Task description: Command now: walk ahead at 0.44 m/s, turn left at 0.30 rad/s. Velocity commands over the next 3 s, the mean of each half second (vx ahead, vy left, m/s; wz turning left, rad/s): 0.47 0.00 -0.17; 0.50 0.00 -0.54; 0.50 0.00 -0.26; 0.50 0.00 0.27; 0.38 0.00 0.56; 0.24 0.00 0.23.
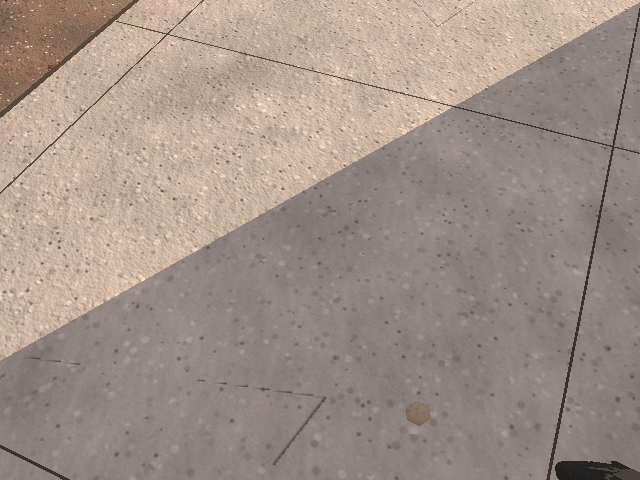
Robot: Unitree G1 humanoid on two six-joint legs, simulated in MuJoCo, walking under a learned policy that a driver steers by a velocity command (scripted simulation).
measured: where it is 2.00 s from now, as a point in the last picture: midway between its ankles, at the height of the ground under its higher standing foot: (481, 266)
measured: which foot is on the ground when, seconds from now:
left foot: up 0.00-0.04, down 0.06-0.62, up 0.64-1.00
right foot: down 0.00-0.08, up 0.10-0.60, down 0.62-1.00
